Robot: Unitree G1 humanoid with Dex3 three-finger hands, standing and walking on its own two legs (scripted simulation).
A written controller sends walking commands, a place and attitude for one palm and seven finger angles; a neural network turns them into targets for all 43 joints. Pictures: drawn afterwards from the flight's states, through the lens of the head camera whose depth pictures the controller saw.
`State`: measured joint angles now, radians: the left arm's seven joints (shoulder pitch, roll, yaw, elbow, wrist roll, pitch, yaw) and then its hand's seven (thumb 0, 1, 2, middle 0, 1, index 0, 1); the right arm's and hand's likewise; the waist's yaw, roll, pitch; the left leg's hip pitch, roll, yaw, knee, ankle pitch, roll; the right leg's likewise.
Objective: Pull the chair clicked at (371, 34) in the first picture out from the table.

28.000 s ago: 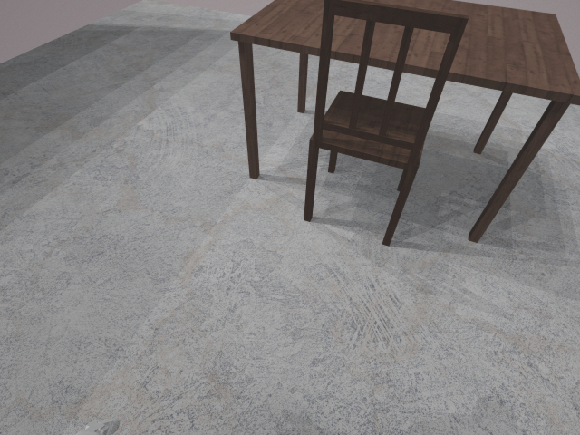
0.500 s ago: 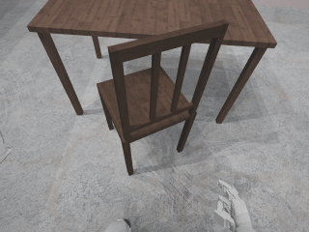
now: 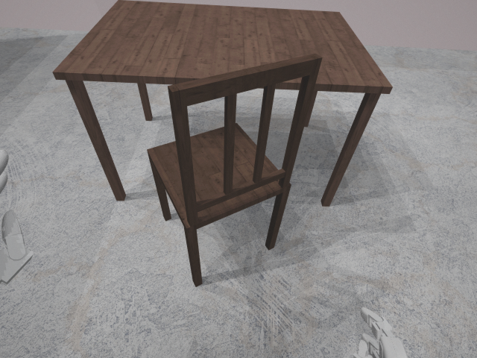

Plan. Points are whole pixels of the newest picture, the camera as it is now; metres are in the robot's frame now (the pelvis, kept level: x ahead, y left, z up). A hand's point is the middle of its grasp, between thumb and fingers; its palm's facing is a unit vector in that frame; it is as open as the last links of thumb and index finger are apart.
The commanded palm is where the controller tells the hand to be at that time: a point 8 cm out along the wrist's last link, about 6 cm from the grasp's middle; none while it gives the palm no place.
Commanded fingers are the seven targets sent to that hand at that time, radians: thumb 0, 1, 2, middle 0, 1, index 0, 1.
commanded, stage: stop stepping back and stand still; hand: left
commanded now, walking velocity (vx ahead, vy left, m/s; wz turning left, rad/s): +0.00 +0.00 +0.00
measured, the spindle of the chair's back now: (229, 150) +0.63 +0.05 -0.05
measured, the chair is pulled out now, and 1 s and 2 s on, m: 0.21 0.21 0.21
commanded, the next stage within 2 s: let the arm hang, fingers relaxed in 0.14 s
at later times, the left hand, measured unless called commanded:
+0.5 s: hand out of the picture +0.07 +0.16 -0.16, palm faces +0.04 -0.99 -0.16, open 7.3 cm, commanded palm none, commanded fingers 0.00 0.90 0.90 -0.20 -0.30 -0.20 -0.30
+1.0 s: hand out of the picture -0.03 +0.16 -0.16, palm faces +0.06 -0.97 -0.22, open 7.4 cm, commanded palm none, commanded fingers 0.00 0.90 0.90 -0.20 -0.30 -0.20 -0.30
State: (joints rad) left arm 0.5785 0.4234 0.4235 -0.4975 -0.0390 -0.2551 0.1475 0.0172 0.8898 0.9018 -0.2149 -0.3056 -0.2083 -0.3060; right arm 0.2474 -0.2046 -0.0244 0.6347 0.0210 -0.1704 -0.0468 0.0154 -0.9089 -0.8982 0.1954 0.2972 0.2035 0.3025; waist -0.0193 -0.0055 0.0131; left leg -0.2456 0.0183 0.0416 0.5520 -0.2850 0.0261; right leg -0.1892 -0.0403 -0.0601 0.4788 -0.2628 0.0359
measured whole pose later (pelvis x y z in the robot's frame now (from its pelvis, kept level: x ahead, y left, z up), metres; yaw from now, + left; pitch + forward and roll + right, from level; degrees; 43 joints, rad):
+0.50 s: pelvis -0.01 +0.00 -0.01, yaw +1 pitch +0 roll +0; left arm 0.31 0.15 0.01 0.73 0.02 0.06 0.00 0.01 0.93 0.90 -0.20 -0.30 -0.19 -0.30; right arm 0.21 -0.20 -0.01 0.87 -0.02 -0.01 0.00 0.01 -0.91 -0.90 0.20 0.30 0.21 0.30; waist -0.02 -0.02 0.04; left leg -0.30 -0.02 0.04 0.57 -0.27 0.03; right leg -0.28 -0.08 -0.06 0.59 -0.31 0.03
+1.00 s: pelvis +0.00 -0.02 +0.01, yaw +1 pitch -1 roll +0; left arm 0.32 0.15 0.00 1.11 0.00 0.01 0.03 0.01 0.91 0.90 -0.20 -0.30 -0.19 -0.30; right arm 0.31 -0.15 -0.01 1.08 -0.01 0.00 -0.03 0.01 -0.91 -0.90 0.20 0.30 0.20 0.30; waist 0.01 0.05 0.03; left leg -0.20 0.01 0.02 0.44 -0.21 0.00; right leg -0.18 -0.04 -0.07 0.45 -0.25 0.01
